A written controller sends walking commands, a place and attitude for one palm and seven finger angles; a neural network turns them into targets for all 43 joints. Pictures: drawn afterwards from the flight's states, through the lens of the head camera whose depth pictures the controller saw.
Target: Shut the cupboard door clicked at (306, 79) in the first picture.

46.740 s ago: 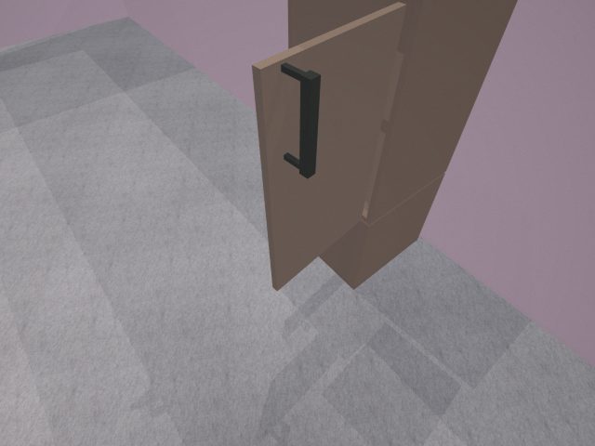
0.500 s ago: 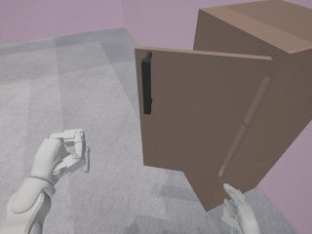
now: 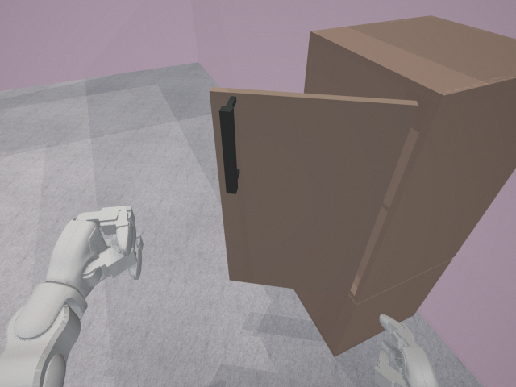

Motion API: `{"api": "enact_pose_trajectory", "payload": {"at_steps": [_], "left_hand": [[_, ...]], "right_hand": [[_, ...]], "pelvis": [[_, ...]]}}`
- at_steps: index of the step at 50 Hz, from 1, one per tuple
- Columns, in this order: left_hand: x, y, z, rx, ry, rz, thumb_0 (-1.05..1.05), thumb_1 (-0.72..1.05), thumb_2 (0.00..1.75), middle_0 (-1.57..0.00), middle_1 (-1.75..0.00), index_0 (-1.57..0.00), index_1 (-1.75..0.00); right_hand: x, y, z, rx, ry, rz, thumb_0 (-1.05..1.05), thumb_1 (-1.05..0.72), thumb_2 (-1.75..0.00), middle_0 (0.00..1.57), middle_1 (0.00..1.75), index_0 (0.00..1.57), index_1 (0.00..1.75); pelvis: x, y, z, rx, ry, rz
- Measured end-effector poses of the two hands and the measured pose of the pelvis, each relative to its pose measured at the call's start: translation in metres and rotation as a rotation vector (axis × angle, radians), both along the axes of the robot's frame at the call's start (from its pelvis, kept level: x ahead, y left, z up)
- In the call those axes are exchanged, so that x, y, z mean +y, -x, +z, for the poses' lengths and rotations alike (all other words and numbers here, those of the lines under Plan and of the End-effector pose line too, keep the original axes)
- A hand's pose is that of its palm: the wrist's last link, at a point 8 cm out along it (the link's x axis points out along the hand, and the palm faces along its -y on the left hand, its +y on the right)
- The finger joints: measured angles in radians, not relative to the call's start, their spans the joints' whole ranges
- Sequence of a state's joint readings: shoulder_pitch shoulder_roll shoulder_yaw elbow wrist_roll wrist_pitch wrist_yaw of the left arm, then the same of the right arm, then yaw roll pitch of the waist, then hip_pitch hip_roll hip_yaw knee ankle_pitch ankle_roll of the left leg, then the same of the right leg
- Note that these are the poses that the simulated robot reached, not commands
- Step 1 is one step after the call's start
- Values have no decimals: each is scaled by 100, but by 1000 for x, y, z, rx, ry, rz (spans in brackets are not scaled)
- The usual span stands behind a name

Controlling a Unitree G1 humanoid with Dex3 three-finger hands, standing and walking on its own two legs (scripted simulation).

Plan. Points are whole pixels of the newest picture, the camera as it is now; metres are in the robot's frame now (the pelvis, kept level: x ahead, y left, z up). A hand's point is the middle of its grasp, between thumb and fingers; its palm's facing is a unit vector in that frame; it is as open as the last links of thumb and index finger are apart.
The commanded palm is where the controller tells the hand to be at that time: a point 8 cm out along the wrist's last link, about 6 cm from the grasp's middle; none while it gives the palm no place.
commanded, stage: raise the hand and make a fist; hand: left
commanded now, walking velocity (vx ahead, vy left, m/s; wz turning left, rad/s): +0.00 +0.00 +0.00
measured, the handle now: (232, 147) +0.48 +0.11 +0.16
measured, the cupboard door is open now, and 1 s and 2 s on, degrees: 57 57 54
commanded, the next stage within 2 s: bring the fist close to the handle in 0.02 s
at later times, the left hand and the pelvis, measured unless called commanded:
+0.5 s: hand (176, 223) +0.28 +0.15 +0.16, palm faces -0.02 -1.00 -0.06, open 3.1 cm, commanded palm +0.26 +0.20 +0.16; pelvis +0.00 -0.02 +0.00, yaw -1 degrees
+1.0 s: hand (224, 188) +0.36 +0.10 +0.17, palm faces -0.04 -1.00 -0.03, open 3.1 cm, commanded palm +0.33 +0.15 +0.16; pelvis +0.02 -0.02 +0.00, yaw -1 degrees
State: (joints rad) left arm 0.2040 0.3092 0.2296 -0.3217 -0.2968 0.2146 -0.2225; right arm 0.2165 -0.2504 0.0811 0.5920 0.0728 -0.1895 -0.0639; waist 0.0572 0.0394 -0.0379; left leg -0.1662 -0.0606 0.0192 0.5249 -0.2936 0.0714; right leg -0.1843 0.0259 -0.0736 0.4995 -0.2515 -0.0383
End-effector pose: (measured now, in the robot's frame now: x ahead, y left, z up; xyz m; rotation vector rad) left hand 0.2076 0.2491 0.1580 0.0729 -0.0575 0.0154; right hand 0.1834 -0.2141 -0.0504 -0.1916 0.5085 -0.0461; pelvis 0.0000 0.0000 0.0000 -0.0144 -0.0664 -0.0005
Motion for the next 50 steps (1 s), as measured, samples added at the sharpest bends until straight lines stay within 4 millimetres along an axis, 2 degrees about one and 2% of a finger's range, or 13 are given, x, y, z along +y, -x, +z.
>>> {"api": "enact_pose_trajectory", "payload": {"at_steps": [8,12,23,32,39,50], "left_hand": [[-11,2,0,17,-14,-4,2,90,90,-130,-150,-130,-150],[-17,-4,2,2,-9,-3,2,90,90,-131,-150,-130,-150],[-38,-50,3,2,7,-34,2,90,90,-130,-150,-130,-150],[-51,-74,1,0,18,-29,2,90,90,-130,-150,-130,-150],[-68,-88,3,-9,24,-50,2,90,90,-130,-150,-130,-150],[-95,-130,8,6,39,-61,2,90,90,-130,-150,-130,-150]], "right_hand": [[-8,4,-4,-9,-20,-8,1,-90,-89,20,30,21,30],[-12,5,-7,-8,-21,-7,1,-90,-89,20,30,21,30],[-27,7,-12,9,-27,-39,1,-90,-89,20,30,21,30],[-37,6,-16,41,-26,-60,1,-90,-89,20,30,21,30],[-35,0,-18,58,-30,-55,1,-90,-89,20,30,20,30],[-27,-3,-23,110,-59,-53,1,-90,-89,20,30,21,30]], "pelvis": [[-9,4,0,-4,-4,1],[-13,5,-1,-6,-5,6],[-23,2,-1,10,-14,-6],[-25,-6,-1,23,-18,-14],[-25,-10,-1,26,-20,-10],[-25,-16,0,41,-25,-21]]}}
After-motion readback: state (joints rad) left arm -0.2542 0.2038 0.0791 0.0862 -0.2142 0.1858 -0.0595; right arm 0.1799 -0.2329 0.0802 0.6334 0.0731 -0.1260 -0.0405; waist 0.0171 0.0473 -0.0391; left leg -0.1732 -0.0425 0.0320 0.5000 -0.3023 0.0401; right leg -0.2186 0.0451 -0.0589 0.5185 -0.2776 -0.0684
